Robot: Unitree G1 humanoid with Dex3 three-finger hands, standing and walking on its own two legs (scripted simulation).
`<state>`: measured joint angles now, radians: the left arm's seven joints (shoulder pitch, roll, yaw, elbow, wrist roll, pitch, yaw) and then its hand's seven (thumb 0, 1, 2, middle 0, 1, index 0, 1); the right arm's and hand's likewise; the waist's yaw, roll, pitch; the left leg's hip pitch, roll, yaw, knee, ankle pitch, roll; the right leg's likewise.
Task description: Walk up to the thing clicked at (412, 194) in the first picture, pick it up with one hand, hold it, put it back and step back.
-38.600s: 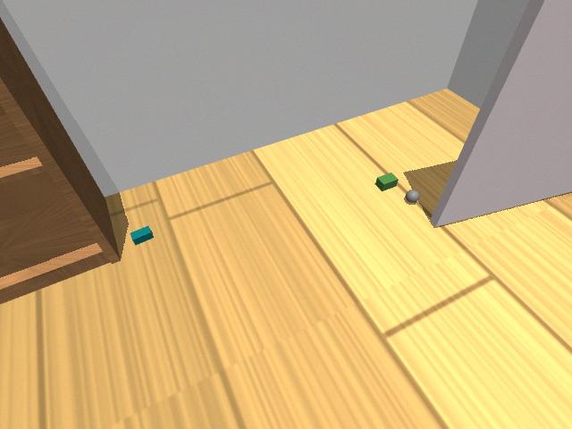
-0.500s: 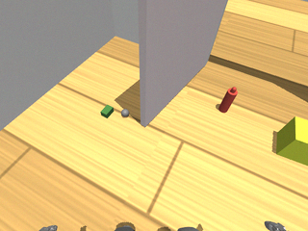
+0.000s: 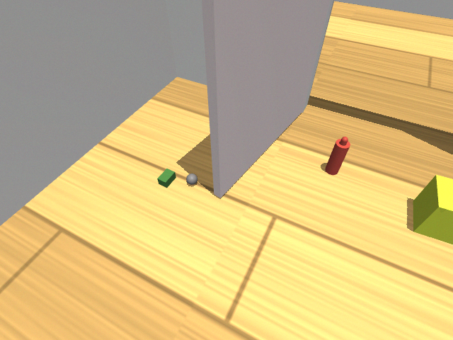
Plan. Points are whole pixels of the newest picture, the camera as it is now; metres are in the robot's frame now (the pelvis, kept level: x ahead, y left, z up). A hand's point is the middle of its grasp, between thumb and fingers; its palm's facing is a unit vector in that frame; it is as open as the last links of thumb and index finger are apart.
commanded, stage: step back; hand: left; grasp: from above
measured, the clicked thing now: (191, 179) +1.05 +0.23 -0.73
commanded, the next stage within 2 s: stand in 0.52 s
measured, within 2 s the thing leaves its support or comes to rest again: neither
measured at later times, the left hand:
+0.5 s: hand out of the picture +0.14 +0.24 -0.15, palm faces +0.08 -0.93 -0.35, open 7.4 cm
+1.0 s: hand out of the picture +0.12 +0.24 -0.14, palm faces +0.04 -0.94 -0.34, open 7.3 cm
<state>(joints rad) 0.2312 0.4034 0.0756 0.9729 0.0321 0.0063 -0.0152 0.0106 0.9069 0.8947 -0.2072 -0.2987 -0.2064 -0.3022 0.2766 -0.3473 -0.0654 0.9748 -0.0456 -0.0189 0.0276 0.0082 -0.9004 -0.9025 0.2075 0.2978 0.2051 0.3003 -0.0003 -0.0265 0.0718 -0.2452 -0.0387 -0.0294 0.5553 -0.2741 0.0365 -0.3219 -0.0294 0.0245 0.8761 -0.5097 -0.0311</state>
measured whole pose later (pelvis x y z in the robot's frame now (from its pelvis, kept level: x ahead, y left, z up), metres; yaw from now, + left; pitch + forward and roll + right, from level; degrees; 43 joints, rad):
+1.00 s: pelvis +0.05 -0.01 +0.02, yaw +2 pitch -3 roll +0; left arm 0.08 0.35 0.00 1.14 0.01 -0.02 -0.01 0.01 0.91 0.89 -0.21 -0.30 -0.21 -0.30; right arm 0.05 -0.34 -0.01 1.10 -0.01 -0.02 0.00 0.00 -0.90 -0.90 0.21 0.30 0.20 0.30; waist 0.02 0.00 0.06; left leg -0.07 0.00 0.00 0.34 -0.21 -0.01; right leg -0.14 -0.04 -0.05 0.36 -0.16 0.02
